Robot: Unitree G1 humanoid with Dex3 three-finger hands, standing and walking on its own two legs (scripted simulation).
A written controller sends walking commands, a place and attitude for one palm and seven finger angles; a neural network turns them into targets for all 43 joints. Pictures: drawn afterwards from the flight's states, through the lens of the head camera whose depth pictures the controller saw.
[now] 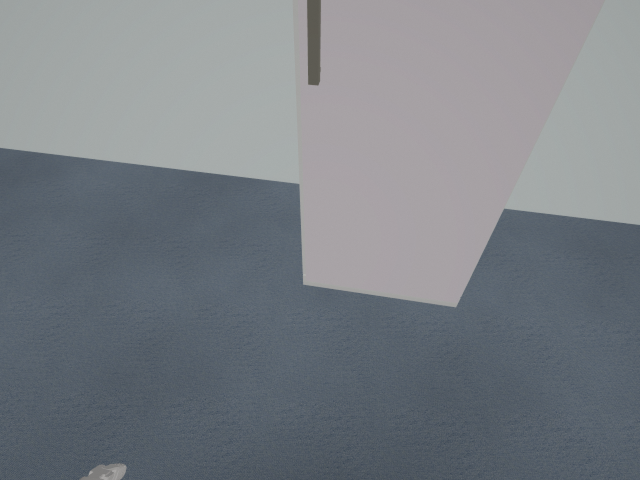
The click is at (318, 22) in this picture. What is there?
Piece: fridge door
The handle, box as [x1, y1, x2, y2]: [307, 0, 320, 84]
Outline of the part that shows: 307,0 308,84 318,84 320,71 320,0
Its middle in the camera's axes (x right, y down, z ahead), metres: -0.01 -0.46 +0.71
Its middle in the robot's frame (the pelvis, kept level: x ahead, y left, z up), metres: +0.87 +0.06 +0.27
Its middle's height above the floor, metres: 1.05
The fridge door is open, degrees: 0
